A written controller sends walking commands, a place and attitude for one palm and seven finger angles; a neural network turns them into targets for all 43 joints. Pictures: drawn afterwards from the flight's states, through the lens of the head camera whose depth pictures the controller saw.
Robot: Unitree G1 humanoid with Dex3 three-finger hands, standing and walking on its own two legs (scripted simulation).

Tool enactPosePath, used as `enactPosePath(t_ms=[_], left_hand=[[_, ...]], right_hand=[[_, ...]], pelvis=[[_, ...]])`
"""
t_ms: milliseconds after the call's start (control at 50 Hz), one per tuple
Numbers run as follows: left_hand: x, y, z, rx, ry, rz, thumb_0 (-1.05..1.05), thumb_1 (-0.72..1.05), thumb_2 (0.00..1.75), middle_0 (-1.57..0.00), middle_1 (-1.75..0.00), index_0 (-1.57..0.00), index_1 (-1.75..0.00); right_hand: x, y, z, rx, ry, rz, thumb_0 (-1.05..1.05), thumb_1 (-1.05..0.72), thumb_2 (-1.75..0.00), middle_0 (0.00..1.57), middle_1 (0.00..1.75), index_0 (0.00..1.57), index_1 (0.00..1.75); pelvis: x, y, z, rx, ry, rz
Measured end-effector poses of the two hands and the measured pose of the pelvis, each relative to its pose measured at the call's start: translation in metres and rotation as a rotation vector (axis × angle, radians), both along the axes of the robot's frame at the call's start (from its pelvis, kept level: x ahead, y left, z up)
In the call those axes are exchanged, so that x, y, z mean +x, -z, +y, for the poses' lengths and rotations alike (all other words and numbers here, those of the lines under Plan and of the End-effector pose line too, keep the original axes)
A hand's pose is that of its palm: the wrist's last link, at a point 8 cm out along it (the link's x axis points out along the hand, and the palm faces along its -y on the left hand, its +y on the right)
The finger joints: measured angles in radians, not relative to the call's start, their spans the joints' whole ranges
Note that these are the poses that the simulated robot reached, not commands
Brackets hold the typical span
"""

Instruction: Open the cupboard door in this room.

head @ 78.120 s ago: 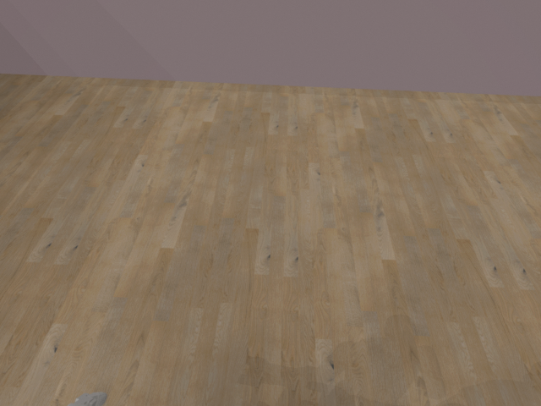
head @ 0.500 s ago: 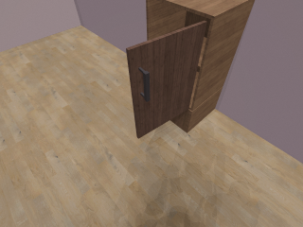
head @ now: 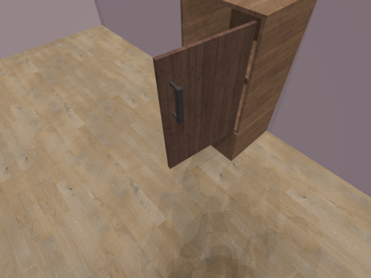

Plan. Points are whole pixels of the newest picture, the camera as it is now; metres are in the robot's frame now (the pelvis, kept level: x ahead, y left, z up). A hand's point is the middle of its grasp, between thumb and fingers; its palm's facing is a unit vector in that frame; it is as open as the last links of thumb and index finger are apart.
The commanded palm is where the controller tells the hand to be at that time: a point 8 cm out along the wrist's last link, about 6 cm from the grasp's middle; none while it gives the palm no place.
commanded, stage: look to check the result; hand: left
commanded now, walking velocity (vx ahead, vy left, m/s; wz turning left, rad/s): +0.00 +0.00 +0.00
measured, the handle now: (176, 103) +0.66 +0.07 -0.05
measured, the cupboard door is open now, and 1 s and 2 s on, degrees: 83 83 83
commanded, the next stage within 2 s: stand and wait in 0.20 s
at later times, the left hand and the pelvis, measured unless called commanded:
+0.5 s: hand out of the picture +0.01 +0.15 -0.17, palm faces +0.05 -0.98 -0.20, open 7.4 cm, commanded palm none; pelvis +0.01 -0.01 +0.00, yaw +0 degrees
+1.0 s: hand out of the picture +0.00 +0.14 -0.17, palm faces +0.06 -0.98 -0.20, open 7.4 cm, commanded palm none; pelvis +0.02 -0.02 +0.00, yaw +0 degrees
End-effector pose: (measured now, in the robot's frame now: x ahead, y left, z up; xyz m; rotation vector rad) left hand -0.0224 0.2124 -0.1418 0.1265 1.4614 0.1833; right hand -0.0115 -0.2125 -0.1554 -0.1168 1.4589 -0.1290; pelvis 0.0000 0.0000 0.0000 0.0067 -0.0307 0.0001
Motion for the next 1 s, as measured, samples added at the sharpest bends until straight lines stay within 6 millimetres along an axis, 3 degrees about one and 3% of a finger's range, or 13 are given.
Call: enactPosePath(t_ms=[420, 1000], left_hand=[[0.023, 0.0, -0.012, 0.007, 0.003, -0.036, 0.01, 0.9, 0.9, -0.2, -0.3, -0.2, -0.3], [0.014, 0.001, -0.023, 0.0, -0.016, -0.003, 0.01, 0.9, 0.9, -0.2, -0.3, -0.2, -0.3]], right_hand=[[0.015, 0.0, -0.014, -0.006, -0.003, -0.01, 0.01, -0.92, -0.9, 0.2, 0.3, 0.2, 0.3], [0.015, 0.001, -0.018, -0.001, -0.002, 0.006, 0.0, -0.92, -0.9, 0.2, 0.3, 0.2, 0.3]], pelvis=[[0.014, 0.0, -0.013, 0.005, -0.002, -0.001], [0.019, 0.001, -0.021, 0.005, -0.003, -0.004]])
